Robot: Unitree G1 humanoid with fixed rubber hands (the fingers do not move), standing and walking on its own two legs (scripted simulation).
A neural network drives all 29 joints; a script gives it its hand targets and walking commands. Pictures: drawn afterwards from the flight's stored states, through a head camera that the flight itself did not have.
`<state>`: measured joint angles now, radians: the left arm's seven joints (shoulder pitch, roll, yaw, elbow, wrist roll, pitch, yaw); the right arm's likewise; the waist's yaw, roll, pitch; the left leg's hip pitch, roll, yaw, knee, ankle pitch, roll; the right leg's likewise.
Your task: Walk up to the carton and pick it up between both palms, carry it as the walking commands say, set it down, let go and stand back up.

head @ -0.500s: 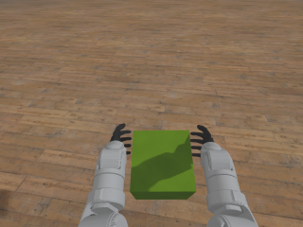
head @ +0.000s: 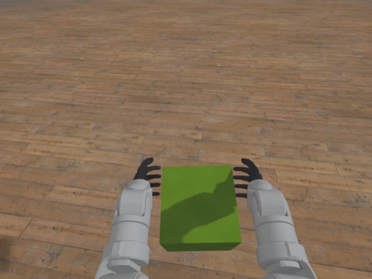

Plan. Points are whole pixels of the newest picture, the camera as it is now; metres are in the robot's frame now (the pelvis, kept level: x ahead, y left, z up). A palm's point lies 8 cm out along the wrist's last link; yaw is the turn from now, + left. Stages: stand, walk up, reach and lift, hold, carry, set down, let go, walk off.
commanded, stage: hold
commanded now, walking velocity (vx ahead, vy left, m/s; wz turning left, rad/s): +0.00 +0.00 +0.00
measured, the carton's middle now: (198, 210) +0.30 +0.00 -0.05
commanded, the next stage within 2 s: carry in 0.92 s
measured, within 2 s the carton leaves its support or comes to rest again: neither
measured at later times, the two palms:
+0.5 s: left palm (139, 188) +0.30 +0.13 +0.06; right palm (254, 188) +0.29 -0.13 +0.06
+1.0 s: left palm (139, 187) +0.30 +0.13 +0.06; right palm (252, 186) +0.30 -0.13 +0.06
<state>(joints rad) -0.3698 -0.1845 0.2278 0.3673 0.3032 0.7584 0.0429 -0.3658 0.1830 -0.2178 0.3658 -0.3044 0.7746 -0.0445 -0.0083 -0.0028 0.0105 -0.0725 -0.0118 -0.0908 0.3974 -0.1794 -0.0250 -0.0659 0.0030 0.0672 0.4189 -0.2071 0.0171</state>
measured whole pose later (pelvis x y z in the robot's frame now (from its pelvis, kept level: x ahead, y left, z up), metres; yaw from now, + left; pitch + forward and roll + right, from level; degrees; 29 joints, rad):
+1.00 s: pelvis +0.00 +0.00 -0.01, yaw +0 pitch -3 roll +0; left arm -0.35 -0.18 0.20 0.33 0.27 0.78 0.07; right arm -0.35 0.18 -0.18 0.33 -0.27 0.78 -0.08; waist 0.00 -0.01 -0.08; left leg -0.24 -0.01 -0.09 0.49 -0.21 -0.03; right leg -0.22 0.01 0.07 0.50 -0.23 0.02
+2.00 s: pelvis -0.08 -0.03 -0.02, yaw +33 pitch +5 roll +2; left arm -0.76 -0.24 0.28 0.08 0.16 1.18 0.37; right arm -0.72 0.16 -0.25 0.03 -0.12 1.24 -0.36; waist -0.05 0.00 0.09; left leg -0.56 -0.01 0.09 0.87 -0.46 -0.02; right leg -0.43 -0.12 -0.16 0.64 -0.29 -0.01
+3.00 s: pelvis -0.19 -0.15 -0.02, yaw +65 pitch +4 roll -2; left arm -0.88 -0.13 0.28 0.29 0.10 1.23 0.39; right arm -0.82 0.16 -0.29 0.22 -0.20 1.25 -0.29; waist 0.06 0.05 0.02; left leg -0.55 -0.05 -0.06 0.59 -0.13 0.02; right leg -0.35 0.00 -0.08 0.60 -0.32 0.01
